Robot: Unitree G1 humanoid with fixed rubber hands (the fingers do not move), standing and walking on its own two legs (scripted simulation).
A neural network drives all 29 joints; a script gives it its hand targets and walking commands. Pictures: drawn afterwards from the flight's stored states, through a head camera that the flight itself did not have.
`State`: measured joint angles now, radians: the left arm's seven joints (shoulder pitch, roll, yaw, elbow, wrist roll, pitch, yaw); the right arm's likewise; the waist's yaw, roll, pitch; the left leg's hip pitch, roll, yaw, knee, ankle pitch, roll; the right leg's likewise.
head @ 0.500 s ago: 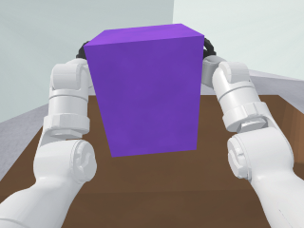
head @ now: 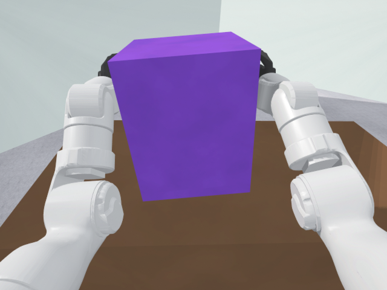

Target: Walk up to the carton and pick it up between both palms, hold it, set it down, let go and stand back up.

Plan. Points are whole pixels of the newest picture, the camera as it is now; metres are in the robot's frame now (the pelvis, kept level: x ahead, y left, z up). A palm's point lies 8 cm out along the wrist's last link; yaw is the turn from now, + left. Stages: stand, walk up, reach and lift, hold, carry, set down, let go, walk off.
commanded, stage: hold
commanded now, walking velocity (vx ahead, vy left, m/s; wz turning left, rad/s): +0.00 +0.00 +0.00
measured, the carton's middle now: (189, 112) +0.36 -0.01 +0.28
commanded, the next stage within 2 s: none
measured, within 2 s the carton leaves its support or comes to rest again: neither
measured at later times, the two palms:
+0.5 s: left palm (106, 87) +0.37 +0.15 +0.32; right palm (262, 85) +0.37 -0.14 +0.33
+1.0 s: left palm (110, 86) +0.38 +0.14 +0.32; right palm (264, 86) +0.37 -0.15 +0.33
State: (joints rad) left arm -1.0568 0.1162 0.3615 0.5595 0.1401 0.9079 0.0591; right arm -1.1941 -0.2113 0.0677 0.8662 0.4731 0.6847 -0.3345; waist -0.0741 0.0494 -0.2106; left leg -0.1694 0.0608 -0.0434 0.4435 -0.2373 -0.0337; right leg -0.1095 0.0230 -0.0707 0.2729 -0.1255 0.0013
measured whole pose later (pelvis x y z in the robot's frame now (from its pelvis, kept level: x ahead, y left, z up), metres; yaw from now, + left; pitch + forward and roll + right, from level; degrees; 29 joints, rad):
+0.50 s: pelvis +0.00 +0.00 +0.00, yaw +0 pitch -2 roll -2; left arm -1.08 0.12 0.36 0.59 0.14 0.90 0.07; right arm -1.22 -0.21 0.06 0.91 0.46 0.67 -0.32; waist -0.07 0.05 -0.22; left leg -0.18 0.06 -0.04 0.44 -0.23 -0.03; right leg -0.12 0.02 -0.07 0.27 -0.12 0.00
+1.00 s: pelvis +0.00 +0.00 +0.00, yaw +0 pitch -1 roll -2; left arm -1.08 0.12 0.35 0.60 0.13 0.89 0.08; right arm -1.20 -0.21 0.05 0.89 0.46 0.68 -0.32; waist -0.07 0.06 -0.22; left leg -0.18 0.06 -0.04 0.44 -0.24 -0.03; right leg -0.12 0.02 -0.07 0.27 -0.12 0.01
